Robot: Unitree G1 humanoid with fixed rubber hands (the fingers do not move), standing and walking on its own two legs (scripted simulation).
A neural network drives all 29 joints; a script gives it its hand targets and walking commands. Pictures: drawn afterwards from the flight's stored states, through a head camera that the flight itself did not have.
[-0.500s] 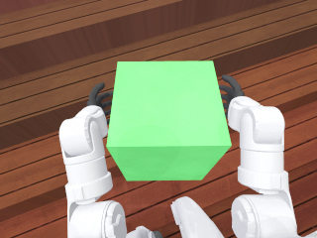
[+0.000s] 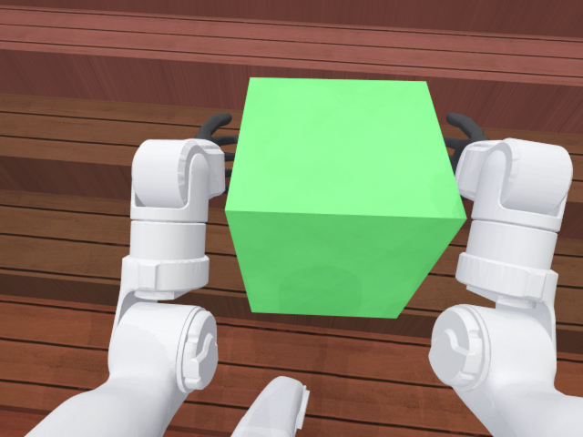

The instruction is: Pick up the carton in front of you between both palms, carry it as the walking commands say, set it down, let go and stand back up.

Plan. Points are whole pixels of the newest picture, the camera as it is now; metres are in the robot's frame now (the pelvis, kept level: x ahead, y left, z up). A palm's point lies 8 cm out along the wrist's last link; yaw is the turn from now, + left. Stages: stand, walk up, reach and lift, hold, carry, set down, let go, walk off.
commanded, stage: carry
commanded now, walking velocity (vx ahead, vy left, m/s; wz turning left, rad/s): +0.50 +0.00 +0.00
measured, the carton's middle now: (329, 208) +0.38 +0.07 +0.10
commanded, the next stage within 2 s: none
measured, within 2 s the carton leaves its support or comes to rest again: neither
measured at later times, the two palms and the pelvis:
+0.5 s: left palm out of the picture +0.67 +0.23 +0.29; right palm out of the picture +0.62 -0.06 +0.29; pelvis +0.26 +0.14 +0.15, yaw -2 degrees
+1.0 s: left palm out of the picture +0.91 +0.29 +0.44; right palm out of the picture +0.96 +0.00 +0.45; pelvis +0.55 +0.09 +0.29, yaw +0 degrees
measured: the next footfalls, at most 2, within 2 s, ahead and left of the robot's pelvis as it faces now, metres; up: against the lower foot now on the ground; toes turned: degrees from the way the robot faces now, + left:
left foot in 0.28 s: +0.36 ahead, +0.21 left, +0.16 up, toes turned +6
right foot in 0.82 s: +0.68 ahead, +0.00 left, +0.33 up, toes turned -7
